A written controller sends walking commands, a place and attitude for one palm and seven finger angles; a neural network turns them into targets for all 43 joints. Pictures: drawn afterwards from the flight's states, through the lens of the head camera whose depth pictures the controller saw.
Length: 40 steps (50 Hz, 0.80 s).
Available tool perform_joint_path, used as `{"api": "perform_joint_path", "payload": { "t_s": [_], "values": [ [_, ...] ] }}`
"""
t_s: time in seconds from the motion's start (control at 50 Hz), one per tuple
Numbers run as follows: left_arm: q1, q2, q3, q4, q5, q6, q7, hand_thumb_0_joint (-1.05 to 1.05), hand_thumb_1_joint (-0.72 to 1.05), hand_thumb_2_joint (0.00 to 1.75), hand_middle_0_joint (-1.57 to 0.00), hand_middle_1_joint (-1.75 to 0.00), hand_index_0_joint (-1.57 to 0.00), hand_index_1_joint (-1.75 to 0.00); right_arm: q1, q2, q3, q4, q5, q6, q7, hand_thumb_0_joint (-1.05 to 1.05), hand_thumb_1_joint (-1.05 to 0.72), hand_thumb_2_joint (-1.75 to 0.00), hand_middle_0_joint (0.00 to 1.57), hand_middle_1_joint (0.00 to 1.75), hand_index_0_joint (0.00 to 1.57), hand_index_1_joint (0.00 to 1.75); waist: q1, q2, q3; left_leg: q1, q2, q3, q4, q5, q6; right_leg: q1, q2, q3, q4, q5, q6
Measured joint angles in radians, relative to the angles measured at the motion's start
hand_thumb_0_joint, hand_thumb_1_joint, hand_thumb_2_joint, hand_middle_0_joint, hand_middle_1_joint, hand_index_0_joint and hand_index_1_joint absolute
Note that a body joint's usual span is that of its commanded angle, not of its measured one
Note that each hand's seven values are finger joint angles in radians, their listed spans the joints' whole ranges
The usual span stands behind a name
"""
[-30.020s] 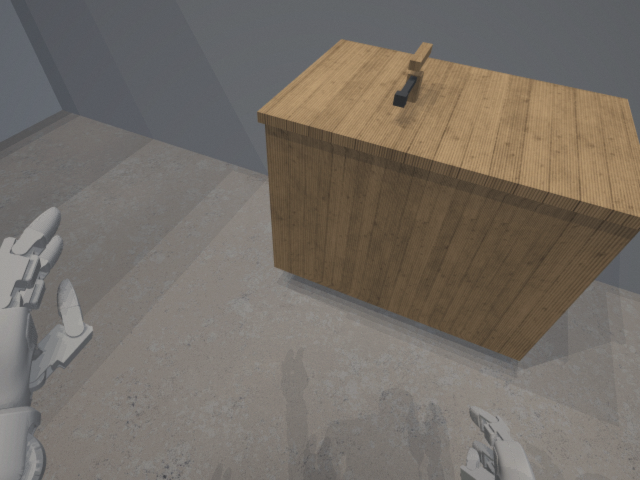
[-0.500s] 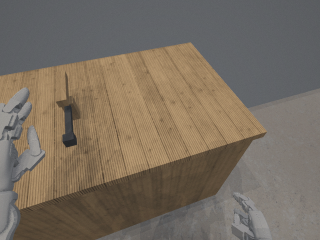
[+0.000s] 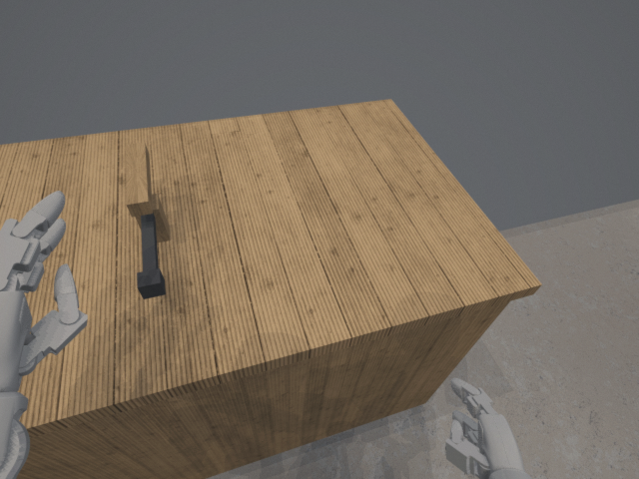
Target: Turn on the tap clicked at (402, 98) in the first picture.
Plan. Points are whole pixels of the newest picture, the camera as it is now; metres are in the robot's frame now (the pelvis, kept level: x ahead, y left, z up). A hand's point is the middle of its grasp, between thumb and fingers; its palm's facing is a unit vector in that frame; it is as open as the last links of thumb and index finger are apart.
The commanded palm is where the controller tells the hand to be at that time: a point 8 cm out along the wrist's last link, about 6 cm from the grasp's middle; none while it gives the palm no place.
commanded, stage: come to a stop and stand still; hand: left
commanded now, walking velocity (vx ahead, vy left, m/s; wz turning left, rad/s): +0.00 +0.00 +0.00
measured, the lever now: (151, 283) +0.33 +0.26 +0.03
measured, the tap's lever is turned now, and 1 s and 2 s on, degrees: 0 0 0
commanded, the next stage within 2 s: look again from close up in 0.98 s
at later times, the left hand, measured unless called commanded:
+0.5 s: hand (80, 358) +0.19 +0.24 +0.13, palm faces +0.27 -0.87 -0.41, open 7.4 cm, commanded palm +0.14 +0.29 +0.17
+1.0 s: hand (79, 325) +0.21 +0.25 +0.15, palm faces +0.37 -0.85 -0.36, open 7.4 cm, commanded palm +0.15 +0.28 +0.17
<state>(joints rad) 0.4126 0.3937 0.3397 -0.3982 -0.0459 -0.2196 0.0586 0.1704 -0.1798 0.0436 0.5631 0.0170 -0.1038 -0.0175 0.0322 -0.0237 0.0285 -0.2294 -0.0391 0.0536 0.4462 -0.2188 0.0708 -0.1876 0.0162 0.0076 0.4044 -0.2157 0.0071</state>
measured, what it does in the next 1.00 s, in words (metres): stands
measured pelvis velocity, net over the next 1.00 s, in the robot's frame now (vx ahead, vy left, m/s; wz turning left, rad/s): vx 0.00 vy -0.01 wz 0.03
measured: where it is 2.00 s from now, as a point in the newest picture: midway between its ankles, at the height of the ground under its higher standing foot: outside the picture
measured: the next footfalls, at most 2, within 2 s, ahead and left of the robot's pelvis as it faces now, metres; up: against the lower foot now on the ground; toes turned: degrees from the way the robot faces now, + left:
none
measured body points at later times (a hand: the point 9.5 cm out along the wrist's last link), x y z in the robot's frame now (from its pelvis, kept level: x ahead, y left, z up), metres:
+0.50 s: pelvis -0.02 +0.01 +0.00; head +0.00 +0.02 +0.44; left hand +0.17 +0.29 +0.16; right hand +0.14 -0.21 -0.09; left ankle +0.01 +0.07 -0.74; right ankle +0.00 -0.13 -0.74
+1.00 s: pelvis +0.00 -0.01 +0.00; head +0.02 +0.02 +0.45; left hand +0.18 +0.29 +0.17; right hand +0.20 -0.22 -0.06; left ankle +0.01 +0.07 -0.74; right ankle +0.00 -0.13 -0.74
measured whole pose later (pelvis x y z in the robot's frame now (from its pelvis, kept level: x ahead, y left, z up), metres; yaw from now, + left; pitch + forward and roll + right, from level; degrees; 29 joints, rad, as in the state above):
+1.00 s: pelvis +0.00 -0.01 +0.00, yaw +1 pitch +0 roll -1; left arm 0.41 0.38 0.34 -0.43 -0.05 -0.23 0.08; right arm 0.17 -0.19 0.03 0.57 0.01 -0.15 -0.03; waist 0.03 -0.04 0.06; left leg -0.24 -0.03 0.02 0.44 -0.21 0.06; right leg -0.18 0.02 -0.02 0.38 -0.20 0.00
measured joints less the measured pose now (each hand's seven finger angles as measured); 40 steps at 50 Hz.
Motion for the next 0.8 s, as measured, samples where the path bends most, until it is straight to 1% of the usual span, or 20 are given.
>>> {"api": "perform_joint_path", "payload": {
  "t_s": [0.1,0.2,0.22,0.24,0.26,0.28,0.3,0.34,0.36,0.4,0.42,0.46,0.48,0.52,0.56,0.6,0.64,0.68,0.74,0.8],
  "values": [
    [-0.009,-0.016,-0.011,-0.032,0.001,0.018,0.006,0.01,0.89,0.9,-0.21,-0.3,-0.21,-0.3,0.007,0.005,0.012,-0.009,-0.004,-0.004,-0.003,0.01,-0.9,-0.89,0.2,0.3,0.2,0.3,0.016,-0.022,0.019,0.001,-0.003,-0.009,-0.003,0.008,0.003,0.008,-0.002,-0.009,-0.012,0.01,0.001],
    [-0.025,-0.014,-0.015,-0.095,0.006,-0.008,0.012,0.02,0.89,0.9,-0.22,-0.3,-0.21,-0.3,0.013,0.001,0.012,-0.004,-0.009,-0.014,0.001,0.01,-0.9,-0.89,0.2,0.3,0.21,0.3,0.024,-0.028,0.024,0.0,-0.005,-0.014,0.001,0.012,0.006,0.014,-0.004,-0.015,-0.019,0.017,0.004],
    [-0.076,0.023,0.005,-0.089,0.053,-0.009,-0.006,0.02,0.89,0.9,-0.22,-0.3,-0.21,-0.3,0.025,-0.001,0.004,-0.011,-0.024,-0.028,0.0,0.01,-0.9,-0.89,0.2,0.3,0.2,0.3,0.035,-0.026,0.027,-0.017,-0.002,-0.018,0.017,0.01,0.006,0.004,-0.002,-0.02,-0.012,0.017,0.004],
    [-0.155,0.071,0.033,-0.044,0.068,-0.043,-0.021,0.02,0.88,0.9,-0.22,-0.3,-0.21,-0.3,0.029,0.0,0.002,-0.004,-0.028,-0.043,-0.002,0.01,-0.9,-0.89,0.2,0.3,0.2,0.3,0.045,-0.031,0.028,-0.037,-0.004,-0.024,0.029,0.01,0.007,-0.015,-0.004,-0.027,0.003,0.014,0.003],
    [-0.219,0.105,0.065,0.007,0.058,-0.068,-0.022,0.01,0.88,0.9,-0.22,-0.3,-0.22,-0.3,0.022,0.002,0.004,0.009,-0.029,-0.047,0.001,0.01,-0.9,-0.89,0.2,0.3,0.2,0.3,0.048,-0.034,0.033,-0.044,-0.005,-0.026,0.032,0.013,0.006,-0.024,-0.004,-0.03,0.009,0.014,0.001],
    [-0.255,0.121,0.096,0.046,0.04,-0.075,-0.013,0.01,0.88,0.9,-0.22,-0.3,-0.22,-0.3,0.014,0.003,0.004,0.015,-0.027,-0.047,0.006,0.01,-0.9,-0.89,0.2,0.3,0.2,0.3,0.045,-0.033,0.037,-0.046,-0.004,-0.023,0.029,0.018,0.005,-0.029,-0.004,-0.026,0.009,0.018,0.0],
    [-0.267,0.118,0.12,0.074,0.018,-0.074,-0.002,0.01,0.88,0.9,-0.22,-0.3,-0.22,-0.3,0.01,0.002,0.001,0.014,-0.021,-0.049,0.014,0.01,-0.9,-0.89,0.2,0.3,0.21,0.3,0.038,-0.028,0.038,-0.047,-0.004,-0.017,0.025,0.022,0.005,-0.035,-0.005,-0.02,0.013,0.021,-0.002],
    [-0.233,0.074,0.131,0.086,-0.01,-0.056,0.016,0.01,0.89,0.9,-0.21,-0.3,-0.21,-0.3,0.014,-0.006,-0.014,-0.002,-0.013,-0.054,0.03,0.01,-0.9,-0.89,0.2,0.3,0.21,0.3,0.018,-0.004,0.035,-0.046,-0.011,-0.001,0.022,0.025,0.011,-0.05,-0.012,-0.006,0.035,0.016,-0.004],
    [-0.194,0.043,0.115,0.075,-0.016,-0.048,0.02,0.01,0.89,0.9,-0.21,-0.3,-0.21,-0.3,0.021,-0.013,-0.021,-0.011,-0.01,-0.055,0.036,0.01,-0.9,-0.89,0.2,0.3,0.21,0.3,0.008,0.01,0.032,-0.046,-0.015,0.006,0.021,0.025,0.016,-0.055,-0.016,0.001,0.044,0.011,-0.002],
    [-0.093,-0.014,0.056,0.035,-0.016,-0.04,0.018,0.01,0.9,0.9,-0.2,-0.3,-0.2,-0.3,0.034,-0.025,-0.031,-0.018,-0.002,-0.054,0.042,0.01,-0.9,-0.89,0.2,0.3,0.21,0.3,-0.008,0.033,0.026,-0.042,-0.022,0.018,0.019,0.023,0.024,-0.061,-0.024,0.013,0.057,0.004,0.01],
    [-0.04,-0.034,0.022,0.016,-0.012,-0.039,0.014,0.01,0.9,0.9,-0.2,-0.3,-0.2,-0.3,0.041,-0.027,-0.032,-0.016,0.001,-0.051,0.04,0.01,-0.9,-0.89,0.2,0.3,0.21,0.3,-0.014,0.039,0.024,-0.04,-0.025,0.021,0.018,0.022,0.026,-0.061,-0.027,0.016,0.06,0.002,0.017],
    [0.043,-0.049,-0.032,-0.01,-0.002,-0.04,0.002,0.01,0.9,0.9,-0.21,-0.3,-0.2,-0.3,0.058,-0.024,-0.032,-0.005,0.002,-0.041,0.031,0.01,-0.9,-0.89,0.2,0.3,0.2,0.3,-0.022,0.037,0.021,-0.036,-0.026,0.02,0.019,0.02,0.024,-0.058,-0.029,0.015,0.063,-0.001,0.024],
    [0.069,-0.045,-0.045,-0.016,0.003,-0.04,-0.003,0.01,0.89,0.9,-0.21,-0.3,-0.21,-0.3,0.067,-0.019,-0.03,0.004,0.002,-0.036,0.023,0.01,-0.9,-0.89,0.2,0.3,0.2,0.3,-0.023,0.03,0.02,-0.035,-0.025,0.016,0.021,0.018,0.021,-0.054,-0.028,0.011,0.063,-0.002,0.023],
    [0.084,-0.017,-0.039,-0.021,0.009,-0.039,-0.006,0.01,0.89,0.9,-0.22,-0.3,-0.21,-0.3,0.085,-0.007,-0.022,0.019,0.001,-0.028,0.006,0.01,-0.9,-0.89,0.2,0.3,0.2,0.3,-0.017,0.007,0.021,-0.033,-0.023,0.004,0.025,0.017,0.017,-0.047,-0.025,-0.001,0.063,-0.006,0.017],
    [0.053,0.009,-0.01,-0.01,0.011,-0.042,0.002,0.01,0.88,0.9,-0.22,-0.3,-0.22,-0.3,0.099,-0.001,-0.017,0.031,0.0,-0.029,-0.006,0.01,-0.9,-0.89,0.2,0.3,0.2,0.3,-0.004,-0.012,0.024,-0.035,-0.019,-0.011,0.032,0.015,0.012,-0.04,-0.021,-0.016,0.061,-0.007,0.01],
    [-0.001,0.015,0.023,0.001,0.012,-0.045,0.014,0.02,0.88,0.9,-0.22,-0.3,-0.22,-0.3,0.104,-0.004,-0.014,0.04,0.0,-0.04,-0.011,0.01,-0.9,-0.89,0.2,0.3,0.2,0.3,0.011,-0.021,0.03,-0.035,-0.015,-0.022,0.039,0.013,0.008,-0.034,-0.017,-0.027,0.058,-0.007,0.004],
    [-0.052,0.003,0.046,0.001,0.011,-0.052,0.029,0.02,0.88,0.9,-0.22,-0.3,-0.22,-0.3,0.098,-0.011,-0.014,0.047,-0.002,-0.055,-0.012,0.01,-0.9,-0.89,0.2,0.3,0.2,0.3,0.018,-0.018,0.033,-0.035,-0.011,-0.03,0.044,0.011,0.005,-0.025,-0.012,-0.036,0.05,-0.005,0.0],
    [-0.08,-0.018,0.051,-0.011,0.009,-0.062,0.041,0.02,0.89,0.9,-0.22,-0.3,-0.21,-0.3,0.085,-0.019,-0.018,0.052,-0.003,-0.069,-0.007,0.01,-0.9,-0.89,0.2,0.3,0.2,0.3,0.02,-0.01,0.028,-0.032,-0.007,-0.034,0.044,0.009,0.002,-0.016,-0.008,-0.039,0.037,-0.001,-0.002],
    [-0.069,-0.048,0.028,-0.029,0.008,-0.075,0.045,0.01,0.89,0.9,-0.21,-0.3,-0.21,-0.3,0.058,-0.025,-0.022,0.051,-0.005,-0.076,0.002,0.01,-0.9,-0.89,0.2,0.3,0.2,0.3,0.013,0.003,0.01,-0.023,-0.001,-0.029,0.033,0.008,-0.002,-0.005,-0.002,-0.033,0.014,0.007,-0.004],
    [-0.035,-0.056,-0.007,-0.02,0.012,-0.071,0.035,0.01,0.89,0.9,-0.21,-0.3,-0.21,-0.3,0.034,-0.024,-0.023,0.04,-0.006,-0.07,0.003,0.01,-0.9,-0.89,0.2,0.3,0.2,0.3,0.003,0.011,-0.007,-0.016,0.002,-0.021,0.019,0.008,-0.004,0.0,0.002,-0.024,-0.003,0.012,-0.004]
  ]
}}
